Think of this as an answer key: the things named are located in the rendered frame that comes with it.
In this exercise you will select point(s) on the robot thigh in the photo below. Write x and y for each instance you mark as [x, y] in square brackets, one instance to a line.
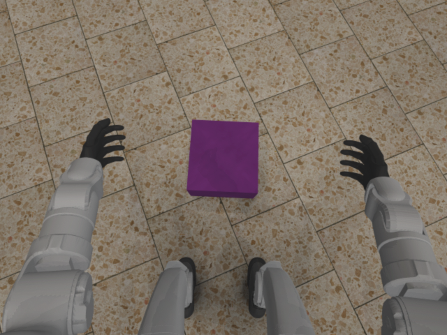
[165, 311]
[285, 312]

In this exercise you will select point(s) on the carton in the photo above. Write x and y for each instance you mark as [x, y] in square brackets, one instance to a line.
[223, 159]

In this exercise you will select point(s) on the robot right hand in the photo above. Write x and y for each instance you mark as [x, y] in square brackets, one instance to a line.
[373, 161]

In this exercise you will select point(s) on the robot left forearm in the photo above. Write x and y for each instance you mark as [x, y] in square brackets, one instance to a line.
[64, 242]

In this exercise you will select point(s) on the robot left hand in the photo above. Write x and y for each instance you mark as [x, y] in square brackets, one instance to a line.
[95, 142]

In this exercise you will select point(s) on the robot right thigh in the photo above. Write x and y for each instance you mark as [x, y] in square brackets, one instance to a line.
[285, 312]

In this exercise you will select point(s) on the robot left thigh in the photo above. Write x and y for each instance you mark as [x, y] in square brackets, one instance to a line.
[165, 311]

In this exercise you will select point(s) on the robot right forearm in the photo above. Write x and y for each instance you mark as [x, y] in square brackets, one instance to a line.
[410, 268]

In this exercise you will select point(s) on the right robot upper arm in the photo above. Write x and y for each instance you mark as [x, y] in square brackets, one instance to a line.
[414, 316]

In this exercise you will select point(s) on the left robot upper arm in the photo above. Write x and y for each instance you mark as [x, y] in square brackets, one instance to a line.
[51, 303]

